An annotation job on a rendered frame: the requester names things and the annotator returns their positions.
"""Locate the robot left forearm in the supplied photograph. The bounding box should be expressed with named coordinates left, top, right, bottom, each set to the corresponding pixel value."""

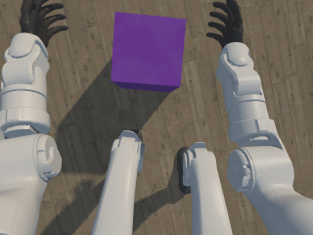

left=0, top=32, right=51, bottom=140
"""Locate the right robot hand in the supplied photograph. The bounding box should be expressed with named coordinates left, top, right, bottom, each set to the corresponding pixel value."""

left=206, top=0, right=244, bottom=49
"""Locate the robot right forearm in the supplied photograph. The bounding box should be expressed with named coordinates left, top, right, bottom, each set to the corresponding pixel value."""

left=215, top=42, right=294, bottom=181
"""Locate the robot right upper arm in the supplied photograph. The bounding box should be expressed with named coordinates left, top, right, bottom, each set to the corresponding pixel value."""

left=227, top=145, right=313, bottom=235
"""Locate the carton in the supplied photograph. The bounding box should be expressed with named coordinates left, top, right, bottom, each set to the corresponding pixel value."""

left=111, top=12, right=186, bottom=92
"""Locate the left robot hand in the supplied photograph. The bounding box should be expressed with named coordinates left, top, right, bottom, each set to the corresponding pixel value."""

left=20, top=0, right=68, bottom=48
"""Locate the robot left thigh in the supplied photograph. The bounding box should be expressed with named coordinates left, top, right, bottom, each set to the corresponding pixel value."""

left=91, top=136, right=145, bottom=235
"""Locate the robot left upper arm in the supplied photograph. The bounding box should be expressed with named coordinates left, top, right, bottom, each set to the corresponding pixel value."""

left=0, top=133, right=62, bottom=235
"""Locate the robot right foot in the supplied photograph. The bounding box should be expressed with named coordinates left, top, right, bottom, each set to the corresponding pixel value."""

left=177, top=147, right=192, bottom=194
